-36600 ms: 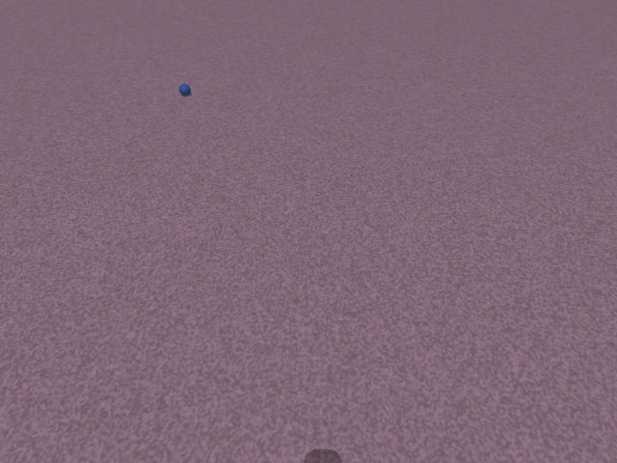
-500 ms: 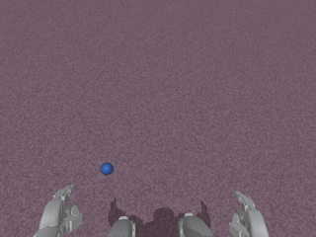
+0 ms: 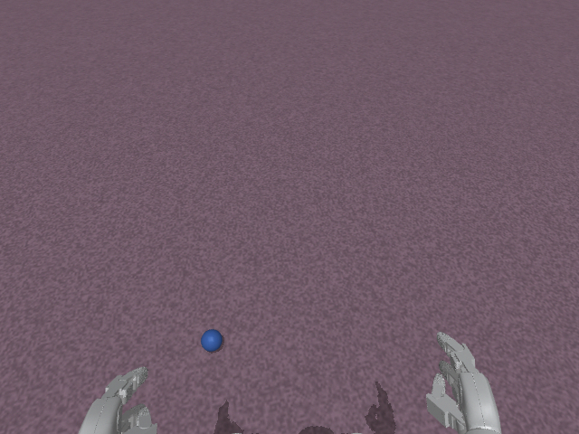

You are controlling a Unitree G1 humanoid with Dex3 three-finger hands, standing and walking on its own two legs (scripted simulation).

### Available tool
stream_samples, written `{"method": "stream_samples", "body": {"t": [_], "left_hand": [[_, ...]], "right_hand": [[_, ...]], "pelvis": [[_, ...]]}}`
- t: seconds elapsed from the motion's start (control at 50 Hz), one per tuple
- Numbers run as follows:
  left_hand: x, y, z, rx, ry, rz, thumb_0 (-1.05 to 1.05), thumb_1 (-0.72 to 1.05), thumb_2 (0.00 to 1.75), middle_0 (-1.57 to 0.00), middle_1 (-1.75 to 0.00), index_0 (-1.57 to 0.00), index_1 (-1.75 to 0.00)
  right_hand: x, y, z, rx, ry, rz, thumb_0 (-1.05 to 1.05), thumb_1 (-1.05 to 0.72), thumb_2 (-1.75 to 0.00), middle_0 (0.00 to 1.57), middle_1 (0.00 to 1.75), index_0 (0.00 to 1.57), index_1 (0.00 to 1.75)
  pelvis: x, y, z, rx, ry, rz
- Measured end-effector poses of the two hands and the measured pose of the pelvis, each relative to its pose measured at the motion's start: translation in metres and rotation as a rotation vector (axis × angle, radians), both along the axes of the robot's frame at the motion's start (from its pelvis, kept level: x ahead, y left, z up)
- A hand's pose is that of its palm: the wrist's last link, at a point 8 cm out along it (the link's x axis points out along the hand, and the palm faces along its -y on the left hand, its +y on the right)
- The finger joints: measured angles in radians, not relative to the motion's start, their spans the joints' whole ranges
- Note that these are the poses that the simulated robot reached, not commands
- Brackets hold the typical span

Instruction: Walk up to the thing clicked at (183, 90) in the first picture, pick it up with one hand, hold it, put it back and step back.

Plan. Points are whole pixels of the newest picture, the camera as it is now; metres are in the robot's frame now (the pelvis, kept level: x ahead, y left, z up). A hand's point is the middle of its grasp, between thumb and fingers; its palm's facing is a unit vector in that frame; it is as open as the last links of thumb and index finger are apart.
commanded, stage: home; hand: left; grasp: from above
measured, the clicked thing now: (211, 340) +0.53 +0.24 -0.68
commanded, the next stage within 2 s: stand in 1.68 s
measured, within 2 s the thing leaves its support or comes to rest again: neither
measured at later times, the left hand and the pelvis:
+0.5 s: hand (155, 431) +0.16 +0.18 -0.04, palm faces +0.04 -0.98 -0.20, open 7.4 cm; pelvis +0.00 +0.00 +0.00, yaw -1 degrees
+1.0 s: hand (153, 431) +0.16 +0.18 -0.05, palm faces +0.04 -0.98 -0.20, open 7.4 cm; pelvis +0.00 +0.00 +0.00, yaw -1 degrees
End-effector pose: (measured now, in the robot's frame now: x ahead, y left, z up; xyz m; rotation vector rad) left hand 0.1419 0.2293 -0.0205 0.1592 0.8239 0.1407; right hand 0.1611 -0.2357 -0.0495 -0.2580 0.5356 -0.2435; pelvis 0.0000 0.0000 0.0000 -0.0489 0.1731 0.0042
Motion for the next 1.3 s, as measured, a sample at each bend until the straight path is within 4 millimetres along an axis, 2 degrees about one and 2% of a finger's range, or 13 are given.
{"method": "stream_samples", "body": {"t": [0.42,0.78,1.3], "left_hand": [[0.003,-0.002,0.002,0.007,-0.006,-0.017,0.01,0.90,0.90,-0.20,-0.30,-0.20,-0.30],[-0.001,-0.001,0.000,0.006,-0.004,-0.016,0.01,0.90,0.90,-0.20,-0.30,-0.20,-0.30],[0.007,0.001,0.001,0.011,-0.005,-0.026,0.01,0.90,0.90,-0.20,-0.30,-0.20,-0.30]], "right_hand": [[-0.024,-0.005,-0.010,0.004,0.060,-0.040,0.01,-0.90,-0.90,0.21,0.30,0.20,0.30],[-0.017,-0.006,-0.004,-0.006,0.027,-0.030,0.01,-0.90,-0.90,0.21,0.30,0.20,0.30],[-0.017,-0.006,-0.008,-0.005,0.049,-0.043,0.01,-0.90,-0.90,0.21,0.30,0.20,0.30]], "pelvis": [[-0.002,0.000,0.001,0.002,-0.007,-0.010],[-0.004,0.000,0.000,0.000,-0.011,-0.008],[0.003,0.002,0.000,0.000,-0.003,-0.012]]}}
